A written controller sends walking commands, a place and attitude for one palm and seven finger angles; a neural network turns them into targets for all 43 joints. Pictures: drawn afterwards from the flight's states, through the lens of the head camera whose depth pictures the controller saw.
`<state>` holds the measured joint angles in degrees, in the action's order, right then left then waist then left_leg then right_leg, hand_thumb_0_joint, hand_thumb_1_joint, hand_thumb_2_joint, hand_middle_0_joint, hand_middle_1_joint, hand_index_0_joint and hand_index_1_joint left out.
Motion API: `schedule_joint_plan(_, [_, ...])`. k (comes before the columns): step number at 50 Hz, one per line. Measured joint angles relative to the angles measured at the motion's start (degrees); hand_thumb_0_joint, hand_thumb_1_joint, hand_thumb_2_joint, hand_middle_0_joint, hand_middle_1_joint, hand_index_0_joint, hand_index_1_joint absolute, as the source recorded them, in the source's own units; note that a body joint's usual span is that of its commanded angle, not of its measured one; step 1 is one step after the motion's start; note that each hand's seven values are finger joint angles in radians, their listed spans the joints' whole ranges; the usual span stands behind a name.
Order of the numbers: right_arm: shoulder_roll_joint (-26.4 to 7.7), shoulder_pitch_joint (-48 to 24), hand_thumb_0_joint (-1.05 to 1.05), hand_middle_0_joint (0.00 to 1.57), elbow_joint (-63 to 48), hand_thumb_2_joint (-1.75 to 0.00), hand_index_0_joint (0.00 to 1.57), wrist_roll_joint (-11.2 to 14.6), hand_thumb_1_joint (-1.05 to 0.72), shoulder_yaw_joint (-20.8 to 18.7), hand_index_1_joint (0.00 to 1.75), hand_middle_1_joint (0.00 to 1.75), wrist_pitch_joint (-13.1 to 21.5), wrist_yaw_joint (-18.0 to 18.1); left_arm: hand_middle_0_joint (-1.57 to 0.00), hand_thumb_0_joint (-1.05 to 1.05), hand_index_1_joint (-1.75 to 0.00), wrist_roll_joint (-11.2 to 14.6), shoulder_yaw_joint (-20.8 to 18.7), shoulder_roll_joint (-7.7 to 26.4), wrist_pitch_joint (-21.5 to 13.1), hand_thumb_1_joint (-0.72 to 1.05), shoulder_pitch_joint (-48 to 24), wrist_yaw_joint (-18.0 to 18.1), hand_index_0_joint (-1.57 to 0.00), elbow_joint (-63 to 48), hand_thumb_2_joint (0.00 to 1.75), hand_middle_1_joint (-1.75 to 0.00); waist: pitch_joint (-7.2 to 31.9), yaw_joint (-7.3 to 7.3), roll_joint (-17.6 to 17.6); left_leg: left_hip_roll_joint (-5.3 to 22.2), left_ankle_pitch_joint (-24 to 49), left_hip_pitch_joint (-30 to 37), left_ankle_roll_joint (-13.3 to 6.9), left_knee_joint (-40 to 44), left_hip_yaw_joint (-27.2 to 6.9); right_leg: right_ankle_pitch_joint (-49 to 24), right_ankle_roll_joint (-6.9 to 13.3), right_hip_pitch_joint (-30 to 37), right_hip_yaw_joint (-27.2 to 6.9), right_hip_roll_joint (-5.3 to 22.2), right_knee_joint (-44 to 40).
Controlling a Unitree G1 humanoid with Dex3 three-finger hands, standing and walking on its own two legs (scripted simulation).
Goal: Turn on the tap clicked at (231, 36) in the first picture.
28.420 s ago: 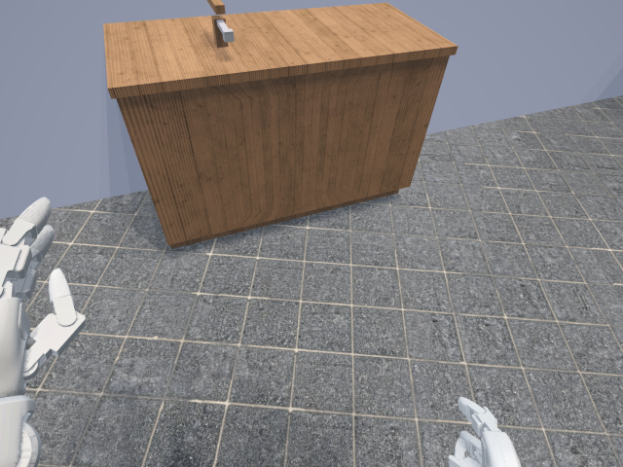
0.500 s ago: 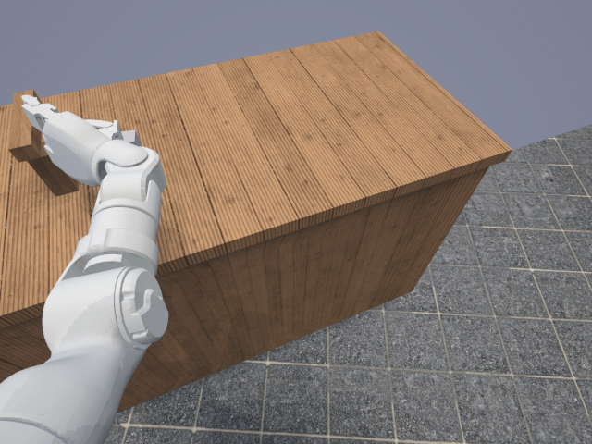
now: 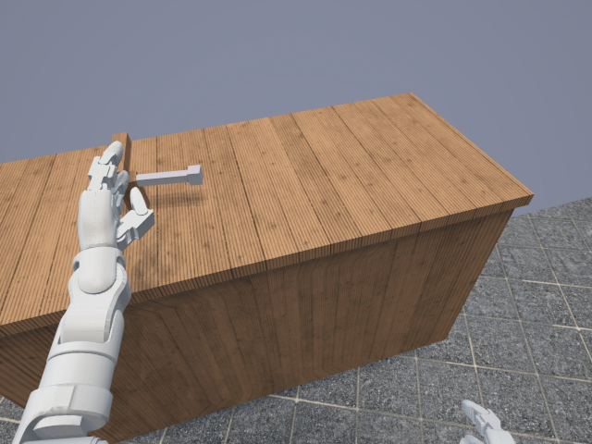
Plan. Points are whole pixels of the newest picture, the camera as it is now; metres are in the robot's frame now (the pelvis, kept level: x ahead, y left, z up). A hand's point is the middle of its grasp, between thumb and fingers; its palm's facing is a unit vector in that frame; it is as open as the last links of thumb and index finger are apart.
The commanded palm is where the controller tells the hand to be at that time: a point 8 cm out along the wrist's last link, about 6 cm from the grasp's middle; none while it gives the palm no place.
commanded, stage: draw the hand back beside the body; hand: left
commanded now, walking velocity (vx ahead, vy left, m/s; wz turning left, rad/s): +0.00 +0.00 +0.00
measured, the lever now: (195, 175) +0.57 +0.26 +0.06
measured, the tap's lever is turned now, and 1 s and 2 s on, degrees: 80 80 80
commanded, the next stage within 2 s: step back with the hand held close in 0.96 s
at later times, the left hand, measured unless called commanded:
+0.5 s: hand (101, 277) +0.24 +0.24 +0.16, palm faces +0.40 -0.88 -0.26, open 7.5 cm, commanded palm +0.20 +0.28 +0.17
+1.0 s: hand (77, 315) +0.20 +0.25 +0.16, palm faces +0.45 -0.84 -0.30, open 7.4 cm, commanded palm +0.15 +0.28 +0.17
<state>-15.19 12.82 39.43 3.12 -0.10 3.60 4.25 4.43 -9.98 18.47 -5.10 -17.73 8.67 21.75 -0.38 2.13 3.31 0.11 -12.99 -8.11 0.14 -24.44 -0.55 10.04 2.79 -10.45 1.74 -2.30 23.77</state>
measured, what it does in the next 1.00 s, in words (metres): stands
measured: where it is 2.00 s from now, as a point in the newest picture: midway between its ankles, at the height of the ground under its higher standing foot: outside the picture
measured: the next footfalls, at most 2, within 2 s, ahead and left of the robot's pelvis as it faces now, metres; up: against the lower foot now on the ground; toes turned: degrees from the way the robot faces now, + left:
none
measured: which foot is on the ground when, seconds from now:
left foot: down 0.00-1.00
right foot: down 0.00-1.00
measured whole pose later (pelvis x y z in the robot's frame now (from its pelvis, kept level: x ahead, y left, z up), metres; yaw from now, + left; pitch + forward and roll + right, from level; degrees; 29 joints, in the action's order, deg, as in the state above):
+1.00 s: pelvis +0.00 +0.00 +0.00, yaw +1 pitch -8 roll +0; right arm -12.0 10.0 37.5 -0.4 1.1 9.6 3.8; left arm 4.0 -14.7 17.5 -6.4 21.3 7.1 -18.8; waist -3.4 4.1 3.2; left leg 0.2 -12.0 -2.1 0.3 -21.7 -1.3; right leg 8.7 2.7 -3.8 2.4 -2.3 20.0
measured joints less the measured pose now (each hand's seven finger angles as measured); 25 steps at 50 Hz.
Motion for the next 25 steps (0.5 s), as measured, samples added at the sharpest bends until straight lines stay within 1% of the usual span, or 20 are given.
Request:
schedule_joint_plan(2, [0.22, -2.10, 0.01, 0.20, -0.64, -0.89, 0.20, -0.08, -0.91, 0.46, 0.30, 0.30, 0.41, 0.05, -0.17, 0.01, -0.21, -0.01, 1.32, -0.76, -0.45, 0.90, 0.36, -0.37, -0.17, -1.08, 0.90, -0.21, -0.50, 0.39, -0.11, -0.28, 0.64, 0.32, -0.11, 0.55, -0.16, -0.49, -0.10, 0.31, 0.16, 0.29, -0.38])
schedule_joint_plan(4, [0.75, -3.94, 0.01, 0.20, -1.45, -0.89, 0.20, -0.30, -0.91, 1.07, 0.30, 0.30, 0.68, 0.06, -0.17, 0.01, -0.21, 0.03, 2.14, -1.56, -0.58, 0.90, 1.61, -0.84, -0.17, -2.67, 0.90, -0.22, -0.88, 0.38, -0.30, -0.46, 1.19, 0.85, -0.17, 1.21, -0.12, -0.89, -0.17, 0.71, 0.11, 0.47, -0.77])
schedule_joint_plan(9, [2.89, -6.09, 0.01, 0.20, -3.61, -0.89, 0.20, -1.12, -0.90, 2.68, 0.30, 0.30, 0.89, 0.15, -0.18, 0.01, -0.23, 0.21, 1.46, -2.54, -0.28, 0.90, 7.98, -2.03, -0.18, -8.86, 0.90, -0.23, -1.29, -0.15, -0.93, -0.31, 1.82, 2.93, -0.10, 2.85, 0.57, -1.62, -0.19, 2.42, -0.60, 0.28, -2.12])
schedule_joint_plan(11, [3.61, -5.84, 0.01, 0.21, -4.15, -0.89, 0.20, -1.43, -0.90, 3.12, 0.30, 0.30, 0.94, 0.16, -0.19, 0.01, -0.24, 0.29, 0.49, -2.34, -0.07, 0.90, 11.04, -2.33, -0.18, -12.13, 0.90, -0.24, -1.40, -0.15, -1.20, -0.13, 1.87, 3.83, -0.03, 3.37, 0.77, -1.83, -0.14, 3.30, -0.81, 0.08, -2.78])
schedule_joint_plan(14, [3.98, -4.65, 0.01, 0.21, -4.49, -0.89, 0.20, -1.83, -0.90, 3.32, 0.30, 0.30, 1.17, 0.00, -0.19, 0.01, -0.24, 0.36, -0.90, -1.77, 0.12, 0.90, 15.31, -2.36, -0.19, -17.31, 0.90, -0.25, -1.75, 0.25, -1.17, 0.03, 1.88, 4.96, 0.05, 3.96, 0.78, -2.07, -0.11, 4.62, -0.84, -0.08, -3.76])
schedule_joint_plan(20, [3.22, -2.11, 0.01, 0.21, -2.89, -0.89, 0.20, -2.40, -0.90, 2.82, 0.30, 0.30, 1.63, -0.54, -0.19, 0.01, -0.26, 0.24, -2.48, -0.89, -0.44, 0.90, 22.10, -2.17, -0.19, -25.91, 0.90, -0.26, -2.51, 1.61, -0.43, -0.21, 2.11, 6.14, -0.11, 4.86, 0.24, -2.20, -0.28, 6.13, -0.36, 0.17, -4.92])
schedule_joint_plan(25, [2.70, -1.33, 0.01, 0.21, -1.45, -0.89, 0.20, -2.70, -0.90, 2.11, 0.30, 0.30, 1.96, -0.90, -0.20, 0.01, -0.28, 0.14, -2.67, -1.19, -1.01, 0.90, 28.03, -2.31, -0.20, -31.41, 0.90, -0.28, -2.77, 1.81, 0.08, -0.34, 2.14, 6.57, -0.22, 5.19, 0.06, -2.13, -0.40, 6.62, -0.19, 0.30, -5.24])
